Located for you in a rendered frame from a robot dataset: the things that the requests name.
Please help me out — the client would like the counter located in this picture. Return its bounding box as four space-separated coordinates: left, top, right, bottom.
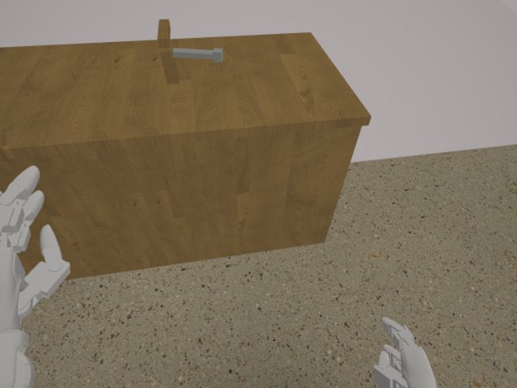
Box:
0 19 372 280

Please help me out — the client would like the tap lever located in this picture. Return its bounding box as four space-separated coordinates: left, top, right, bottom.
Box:
172 48 223 62

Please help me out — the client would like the left robot hand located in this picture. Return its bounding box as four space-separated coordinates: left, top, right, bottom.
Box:
0 166 70 331

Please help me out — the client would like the left robot forearm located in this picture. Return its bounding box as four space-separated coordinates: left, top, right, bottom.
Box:
0 329 36 388

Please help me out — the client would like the right robot hand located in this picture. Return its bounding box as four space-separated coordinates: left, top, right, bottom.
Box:
374 317 437 388

